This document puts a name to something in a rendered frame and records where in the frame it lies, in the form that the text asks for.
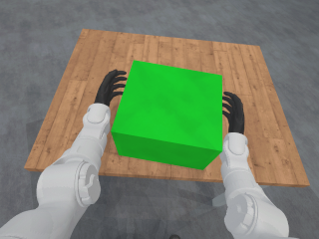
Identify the left robot hand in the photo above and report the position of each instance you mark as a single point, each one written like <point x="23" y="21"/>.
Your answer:
<point x="106" y="90"/>

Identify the table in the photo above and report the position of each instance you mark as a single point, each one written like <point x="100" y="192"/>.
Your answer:
<point x="273" y="156"/>

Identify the robot left upper arm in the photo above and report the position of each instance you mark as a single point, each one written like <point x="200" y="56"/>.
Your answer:
<point x="65" y="191"/>

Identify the left robot forearm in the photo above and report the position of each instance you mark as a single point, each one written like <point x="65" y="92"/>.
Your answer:
<point x="90" y="144"/>

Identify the right robot forearm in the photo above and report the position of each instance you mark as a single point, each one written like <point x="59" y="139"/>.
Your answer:
<point x="235" y="172"/>

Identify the robot right upper arm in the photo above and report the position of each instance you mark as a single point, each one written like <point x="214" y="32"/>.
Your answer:
<point x="248" y="217"/>

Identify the carton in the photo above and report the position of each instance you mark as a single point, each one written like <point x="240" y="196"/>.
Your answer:
<point x="170" y="115"/>

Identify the right robot hand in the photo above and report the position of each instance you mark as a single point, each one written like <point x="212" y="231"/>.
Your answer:
<point x="235" y="116"/>

